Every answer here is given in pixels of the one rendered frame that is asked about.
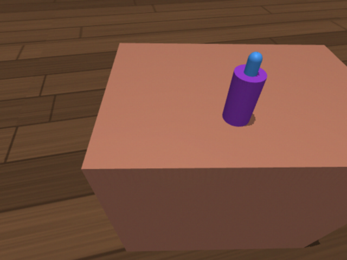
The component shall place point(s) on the bottle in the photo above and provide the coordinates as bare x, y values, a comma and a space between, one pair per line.
245, 88

